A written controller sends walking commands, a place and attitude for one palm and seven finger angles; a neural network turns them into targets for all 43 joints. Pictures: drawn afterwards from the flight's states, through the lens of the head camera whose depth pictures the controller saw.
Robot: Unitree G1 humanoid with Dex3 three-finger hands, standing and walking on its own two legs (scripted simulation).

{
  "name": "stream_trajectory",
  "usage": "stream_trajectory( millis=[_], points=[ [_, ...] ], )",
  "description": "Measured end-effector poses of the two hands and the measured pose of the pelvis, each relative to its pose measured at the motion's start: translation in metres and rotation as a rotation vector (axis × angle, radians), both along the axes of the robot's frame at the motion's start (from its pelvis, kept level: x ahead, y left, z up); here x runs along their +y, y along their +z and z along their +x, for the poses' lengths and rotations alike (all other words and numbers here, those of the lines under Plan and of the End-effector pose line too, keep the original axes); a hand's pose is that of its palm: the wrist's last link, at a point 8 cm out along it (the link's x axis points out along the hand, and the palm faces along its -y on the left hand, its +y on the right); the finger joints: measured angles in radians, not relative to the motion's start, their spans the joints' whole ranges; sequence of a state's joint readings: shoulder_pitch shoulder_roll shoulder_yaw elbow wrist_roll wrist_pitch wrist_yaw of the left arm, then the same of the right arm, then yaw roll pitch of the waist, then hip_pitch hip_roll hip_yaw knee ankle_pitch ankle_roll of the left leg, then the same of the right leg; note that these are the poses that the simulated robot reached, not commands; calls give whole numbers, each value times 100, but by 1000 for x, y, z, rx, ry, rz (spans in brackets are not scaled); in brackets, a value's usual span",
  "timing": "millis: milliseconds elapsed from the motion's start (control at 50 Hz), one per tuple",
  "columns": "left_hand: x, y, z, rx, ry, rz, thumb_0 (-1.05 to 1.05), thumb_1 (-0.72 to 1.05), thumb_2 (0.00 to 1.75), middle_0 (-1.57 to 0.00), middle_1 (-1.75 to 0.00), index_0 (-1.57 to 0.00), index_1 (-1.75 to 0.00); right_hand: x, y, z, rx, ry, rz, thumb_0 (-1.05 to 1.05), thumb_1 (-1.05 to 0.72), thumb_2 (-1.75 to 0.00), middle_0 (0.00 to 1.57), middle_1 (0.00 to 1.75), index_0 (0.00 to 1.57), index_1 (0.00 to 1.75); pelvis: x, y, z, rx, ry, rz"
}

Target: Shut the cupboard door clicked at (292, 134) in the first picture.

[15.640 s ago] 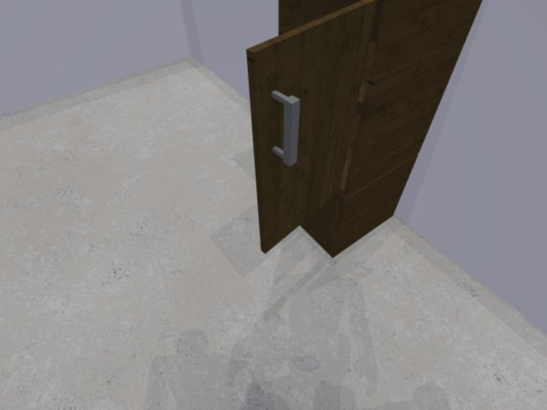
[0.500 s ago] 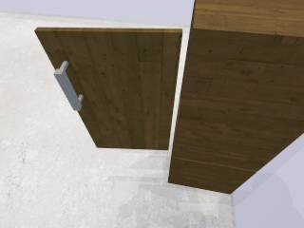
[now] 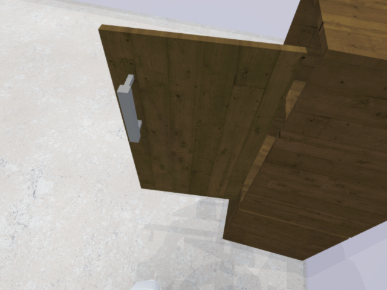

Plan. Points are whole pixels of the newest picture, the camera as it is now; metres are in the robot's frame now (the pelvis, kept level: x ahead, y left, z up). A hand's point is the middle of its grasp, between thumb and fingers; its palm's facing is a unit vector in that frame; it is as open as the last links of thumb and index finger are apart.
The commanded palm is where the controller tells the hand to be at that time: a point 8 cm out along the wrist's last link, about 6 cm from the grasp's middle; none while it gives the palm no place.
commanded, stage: come to a stop and stand still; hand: left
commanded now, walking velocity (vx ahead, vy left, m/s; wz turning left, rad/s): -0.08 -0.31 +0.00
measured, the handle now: (132, 110) +0.43 +0.18 +0.11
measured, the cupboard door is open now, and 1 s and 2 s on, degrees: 98 98 98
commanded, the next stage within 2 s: look again from close up in 0.74 s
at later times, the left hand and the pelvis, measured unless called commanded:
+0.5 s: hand out of the picture +0.01 +0.15 -0.15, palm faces +0.00 -0.98 -0.22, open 7.3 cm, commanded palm none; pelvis -0.02 -0.03 +0.02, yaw -1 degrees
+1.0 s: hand out of the picture -0.04 +0.14 -0.15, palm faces +0.00 -0.98 -0.20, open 7.4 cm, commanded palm none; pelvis -0.03 -0.02 +0.02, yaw -2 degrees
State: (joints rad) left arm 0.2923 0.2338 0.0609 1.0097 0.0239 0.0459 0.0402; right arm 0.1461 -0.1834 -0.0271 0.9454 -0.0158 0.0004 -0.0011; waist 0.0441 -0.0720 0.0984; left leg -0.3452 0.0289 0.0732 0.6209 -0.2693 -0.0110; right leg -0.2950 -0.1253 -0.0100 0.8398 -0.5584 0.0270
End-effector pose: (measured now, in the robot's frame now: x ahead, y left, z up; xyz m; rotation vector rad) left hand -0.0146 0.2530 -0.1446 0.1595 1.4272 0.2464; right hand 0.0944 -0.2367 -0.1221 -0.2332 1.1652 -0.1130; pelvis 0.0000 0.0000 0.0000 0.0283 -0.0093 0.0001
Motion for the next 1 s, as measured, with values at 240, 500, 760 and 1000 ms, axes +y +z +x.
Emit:
stream_trajectory(
  millis=[240,500,760,1000],
  points=[
    [-9,23,38,-80,-82,-24,1,91,90,-19,-30,-20,-30,6,-1,-48,82,-66,23,0,-92,-90,21,30,20,30,0,15,-15,20,-22,-21],
    [-59,27,24,-117,-104,-32,1,93,90,-20,-30,-20,-30,-24,-8,-113,208,-153,63,1,-91,-90,20,30,20,30,-33,18,-21,5,-23,-18],
    [-78,21,-17,-24,-51,-83,1,93,90,-20,-30,-20,-30,-9,-5,-136,270,-120,74,2,-93,-90,20,30,20,30,-39,23,-25,-15,-22,-17],
    [-62,23,-31,-32,-81,-51,1,90,90,-20,-30,-20,-30,3,-16,-134,166,-136,98,2,-93,-90,20,30,20,30,-20,16,-31,-18,-29,-35]
  ],
)
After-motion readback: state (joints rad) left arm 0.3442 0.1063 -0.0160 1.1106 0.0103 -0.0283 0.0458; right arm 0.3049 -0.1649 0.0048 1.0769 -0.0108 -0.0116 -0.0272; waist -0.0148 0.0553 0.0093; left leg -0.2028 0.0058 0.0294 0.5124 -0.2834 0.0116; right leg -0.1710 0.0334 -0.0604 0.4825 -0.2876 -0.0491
